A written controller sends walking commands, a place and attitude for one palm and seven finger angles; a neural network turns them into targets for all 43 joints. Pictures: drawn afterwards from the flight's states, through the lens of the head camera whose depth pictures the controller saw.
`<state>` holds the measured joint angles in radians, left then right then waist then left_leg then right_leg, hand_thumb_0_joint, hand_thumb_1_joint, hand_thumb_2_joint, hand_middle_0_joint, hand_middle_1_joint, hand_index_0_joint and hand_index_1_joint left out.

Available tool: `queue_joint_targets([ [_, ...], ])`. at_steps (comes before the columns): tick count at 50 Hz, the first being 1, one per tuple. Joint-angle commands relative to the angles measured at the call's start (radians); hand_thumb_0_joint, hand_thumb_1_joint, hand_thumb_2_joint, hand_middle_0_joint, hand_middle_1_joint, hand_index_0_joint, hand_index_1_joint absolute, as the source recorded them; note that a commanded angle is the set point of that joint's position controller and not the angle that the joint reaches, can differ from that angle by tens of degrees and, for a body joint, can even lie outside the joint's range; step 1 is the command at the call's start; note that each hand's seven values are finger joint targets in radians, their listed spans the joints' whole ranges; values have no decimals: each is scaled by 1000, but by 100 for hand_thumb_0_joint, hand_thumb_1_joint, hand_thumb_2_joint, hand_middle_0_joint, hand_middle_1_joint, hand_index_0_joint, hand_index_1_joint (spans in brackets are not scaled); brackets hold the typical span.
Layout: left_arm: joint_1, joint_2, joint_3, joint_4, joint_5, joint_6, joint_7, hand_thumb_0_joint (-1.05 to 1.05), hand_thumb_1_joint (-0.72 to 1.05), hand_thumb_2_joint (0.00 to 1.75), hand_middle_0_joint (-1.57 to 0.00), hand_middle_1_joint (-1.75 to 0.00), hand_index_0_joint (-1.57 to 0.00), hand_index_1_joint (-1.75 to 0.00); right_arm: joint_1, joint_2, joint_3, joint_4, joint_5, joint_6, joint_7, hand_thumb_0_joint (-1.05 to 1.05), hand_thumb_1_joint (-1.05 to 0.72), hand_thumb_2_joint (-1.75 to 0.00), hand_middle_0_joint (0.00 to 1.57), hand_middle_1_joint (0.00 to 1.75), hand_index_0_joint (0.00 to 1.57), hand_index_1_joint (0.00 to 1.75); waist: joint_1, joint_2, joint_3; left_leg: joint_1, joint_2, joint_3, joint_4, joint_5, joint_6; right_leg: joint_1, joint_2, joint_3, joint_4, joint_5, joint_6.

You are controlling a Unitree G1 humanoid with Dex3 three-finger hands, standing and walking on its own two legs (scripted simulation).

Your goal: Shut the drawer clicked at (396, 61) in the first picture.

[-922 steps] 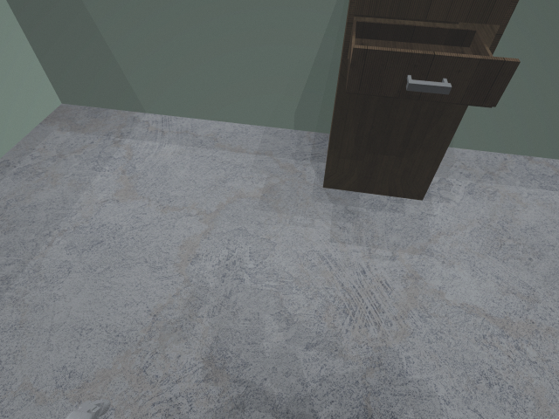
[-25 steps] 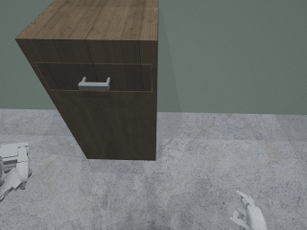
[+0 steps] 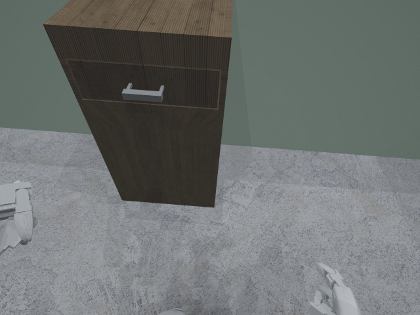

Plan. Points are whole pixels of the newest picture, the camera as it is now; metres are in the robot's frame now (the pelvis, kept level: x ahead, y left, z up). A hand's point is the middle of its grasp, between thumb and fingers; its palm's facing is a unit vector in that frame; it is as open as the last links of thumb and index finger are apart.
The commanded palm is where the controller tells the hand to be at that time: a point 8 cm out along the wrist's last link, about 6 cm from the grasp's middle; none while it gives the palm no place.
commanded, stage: step back with the hand held close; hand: left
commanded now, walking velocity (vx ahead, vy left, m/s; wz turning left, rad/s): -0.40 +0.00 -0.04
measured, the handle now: (144, 91) +0.72 +0.24 +0.00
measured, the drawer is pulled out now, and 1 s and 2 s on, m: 0.00 0.00 0.00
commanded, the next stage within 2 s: stop stepping back and stand still in 0.52 s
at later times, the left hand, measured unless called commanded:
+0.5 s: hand out of the picture +0.12 +0.26 +0.19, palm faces +0.39 -0.84 -0.37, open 3.3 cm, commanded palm +0.07 +0.29 +0.19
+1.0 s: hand out of the picture +0.05 +0.29 +0.17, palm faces +0.40 -0.87 -0.30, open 3.3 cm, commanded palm -0.01 +0.31 +0.19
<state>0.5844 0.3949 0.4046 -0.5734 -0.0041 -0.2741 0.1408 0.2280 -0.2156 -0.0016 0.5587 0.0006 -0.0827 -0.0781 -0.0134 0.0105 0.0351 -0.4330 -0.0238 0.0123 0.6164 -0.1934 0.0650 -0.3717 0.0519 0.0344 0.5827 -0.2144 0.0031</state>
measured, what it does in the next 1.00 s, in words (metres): walks backwards: right foot, then left foot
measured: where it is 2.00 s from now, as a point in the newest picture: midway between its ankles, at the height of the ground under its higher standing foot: outside the picture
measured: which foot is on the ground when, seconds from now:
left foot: down 0.00-0.78, up 0.80-0.90, down 0.92-1.00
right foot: down 0.00-0.26, up 0.28-0.54, down 0.56-0.96, up 0.98-1.00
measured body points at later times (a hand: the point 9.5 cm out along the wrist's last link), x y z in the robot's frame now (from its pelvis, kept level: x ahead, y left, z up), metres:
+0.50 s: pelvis -0.07 +0.02 +0.01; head -0.05 +0.06 +0.46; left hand +0.10 +0.31 +0.21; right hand +0.11 -0.20 -0.06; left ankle +0.08 +0.08 -0.72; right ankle -0.22 -0.12 -0.68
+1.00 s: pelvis -0.16 +0.04 +0.00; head -0.17 +0.08 +0.45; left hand +0.03 +0.33 +0.18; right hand -0.07 -0.23 -0.08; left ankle -0.08 +0.12 -0.72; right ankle -0.22 -0.12 -0.71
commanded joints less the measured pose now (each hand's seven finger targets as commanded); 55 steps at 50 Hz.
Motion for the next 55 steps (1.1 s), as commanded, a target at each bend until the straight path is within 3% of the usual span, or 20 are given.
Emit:
queue_joint_targets([
  [1,27,148,131,-214,-14,-75,6,0,90,90,-140,-160,-140,-160,-104,-130,-68,-158,1,-62,-1,0,-90,-90,20,30,20,30,7,22,-143,-296,139,-152,-214,-346,42,350,-56,141,28,200,-5],
  [4,11,155,108,-222,-31,-77,8,0,90,90,-140,-160,-140,-160,-83,-115,-73,-136,-1,-49,14,0,-90,-90,20,30,20,30,-9,-113,-145,-80,39,-76,9,-246,-29,90,-214,299,-188,81,-89],
  [7,10,170,107,-211,-39,-70,27,0,90,90,-140,-160,-140,-160,-90,-98,-75,-115,0,-20,20,0,-90,-90,20,30,20,30,-17,-157,-160,101,8,-44,133,-149,-56,-74,-281,268,-273,58,-122],
  [11,38,186,126,-247,-35,-85,35,0,90,90,-140,-160,-140,-160,-114,-119,-71,-131,4,-12,4,0,-90,-90,20,30,20,30,-18,43,-119,51,111,-162,-168,-242,-3,-70,-103,88,-131,-104,-31],
  [13,23,173,147,-264,-7,-99,26,0,90,90,-140,-160,-140,-160,-155,-152,-71,-157,-5,-45,-7,0,-90,-90,20,30,20,30,1,336,-115,-402,349,-447,-549,-670,105,317,76,-15,324,-108,26],
  [14,7,196,172,-281,-3,-97,24,0,90,90,-140,-160,-140,-160,-129,-139,-77,-141,-15,-60,-8,0,-90,-90,20,30,20,30,0,296,-137,-408,401,-475,-584,-633,124,311,81,15,522,-158,24],
  [16,9,177,157,-265,-16,-93,23,0,90,90,-140,-160,-140,-160,-116,-128,-90,-115,-19,-81,9,0,-90,-90,20,30,20,30,14,148,-158,-222,370,-367,-466,-452,117,176,63,34,567,-235,15],
  [24,-58,123,25,-254,-63,-98,0,0,90,90,-140,-160,-140,-160,-52,-88,-57,-13,-44,-106,36,0,-90,-90,20,30,20,30,11,250,-245,319,248,-174,-470,-94,-111,115,20,-87,-208,-327,-54],
  [28,-121,261,134,-270,-70,-115,4,0,90,90,-140,-160,-140,-160,-70,-60,-37,-2,-43,-74,18,0,-90,-90,20,30,20,30,-4,-69,-239,439,103,-12,75,11,-115,-157,-306,138,-400,66,-143],
  [29,-132,269,143,-262,-62,-112,1,0,90,90,-140,-160,-140,-160,-99,-53,-16,-27,-47,-88,14,0,-90,-90,20,30,20,30,9,-58,-227,380,85,37,34,-1,-111,-86,-300,59,-312,242,-102],
  [31,-101,179,72,-208,-74,-76,-24,0,90,90,-140,-160,-140,-160,-125,-101,-51,-48,-3,-89,0,0,-90,-90,20,30,20,30,-15,-145,-149,402,63,-23,-15,96,-94,-171,-170,-43,-210,70,-56],
  [34,40,177,121,-228,-101,-33,-30,0,90,90,-140,-160,-140,-160,-163,-117,-46,-113,-1,-75,2,0,-90,-90,20,30,20,30,13,263,-134,214,152,-244,-476,-360,-93,17,64,-130,-38,-427,-16],
  [36,113,226,196,-254,-105,-20,-18,0,90,90,-140,-160,-140,-160,-161,-118,-43,-129,-12,-63,5,0,-90,-90,20,30,20,30,30,340,-151,7,172,-276,-646,-597,-185,251,146,-178,44,-474,-50],
  [38,230,260,229,-268,-103,-23,-24,0,90,90,-140,-160,-140,-160,-110,-84,-45,-126,0,-55,17,0,-90,-90,20,30,20,30,32,157,-227,110,24,-28,-293,-304,-173,241,44,-100,-243,-419,-84],
  [39,246,252,219,-283,-106,-24,-28,0,90,90,-140,-160,-140,-160,-81,-81,-56,-114,10,-42,18,0,-90,-90,20,30,20,30,5,-113,-189,280,-42,41,154,-136,-133,-111,-167,94,-389,-470,-131],
  [40,210,252,218,-321,-120,-13,-20,0,90,90,-140,-160,-140,-160,-91,-90,-67,-102,8,-29,12,0,-90,-90,20,30,20,30,13,-258,-121,242,-23,-40,420,-94,-114,-307,-325,257,-448,-535,-213],
  [41,142,218,190,-319,-102,5,-17,0,90,90,-140,-160,-140,-160,-91,-80,-64,-80,6,-21,13,0,-90,-90,20,30,20,30,-4,-240,-72,110,28,-89,517,-76,-102,-295,-356,237,-414,-510,-243],
  [45,-151,98,22,-128,-32,17,23,0,90,90,-140,-160,-140,-160,-62,-133,-47,-20,4,-93,-24,0,-90,-90,20,30,20,30,-39,57,69,156,82,-48,-139,-83,-56,-89,-160,-63,-111,-262,-45],
  [49,-227,142,33,-271,-26,-23,30,0,90,90,-140,-160,-140,-160,-78,-108,-37,-35,-6,-151,-24,0,-90,-90,20,30,20,30,-20,289,-68,166,268,-529,-516,-420,-20,-14,-25,-20,273,-314,9],
  [55,169,155,92,-297,-37,14,24,0,90,90,-140,-160,-140,-160,-123,-87,-26,-99,-22,-99,27,0,-90,-90,20,30,20,30,23,236,-133,-106,153,-174,-422,-441,-56,394,14,-134,-97,-271,-48],
])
